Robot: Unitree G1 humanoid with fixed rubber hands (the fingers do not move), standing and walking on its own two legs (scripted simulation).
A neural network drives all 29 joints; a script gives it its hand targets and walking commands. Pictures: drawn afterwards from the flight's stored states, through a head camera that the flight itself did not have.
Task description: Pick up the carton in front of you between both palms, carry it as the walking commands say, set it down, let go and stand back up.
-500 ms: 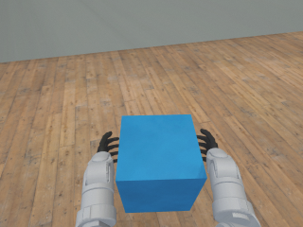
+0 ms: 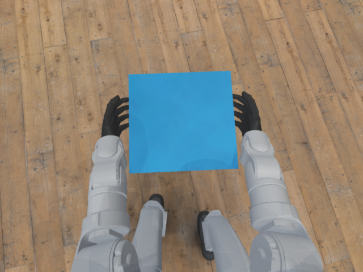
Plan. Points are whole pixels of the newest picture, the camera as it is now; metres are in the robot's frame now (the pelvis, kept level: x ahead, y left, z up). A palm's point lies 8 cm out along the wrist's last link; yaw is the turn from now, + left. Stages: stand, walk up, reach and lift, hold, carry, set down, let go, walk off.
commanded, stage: set down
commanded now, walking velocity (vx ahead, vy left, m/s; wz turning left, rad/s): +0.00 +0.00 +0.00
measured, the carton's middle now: (180, 130) +0.42 +0.03 -0.16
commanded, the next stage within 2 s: none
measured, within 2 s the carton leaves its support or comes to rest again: rests again in 1.78 s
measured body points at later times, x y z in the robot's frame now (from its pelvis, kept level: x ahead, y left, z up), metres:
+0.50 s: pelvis -0.02 +0.00 -0.12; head +0.26 +0.04 +0.23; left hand +0.45 +0.22 -0.23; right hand +0.47 -0.08 -0.22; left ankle +0.09 +0.12 -0.66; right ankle +0.03 -0.13 -0.66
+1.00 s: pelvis -0.05 +0.01 -0.23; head +0.30 +0.06 +0.05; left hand +0.47 +0.25 -0.38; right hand +0.52 -0.05 -0.37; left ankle +0.09 +0.13 -0.66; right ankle +0.03 -0.13 -0.66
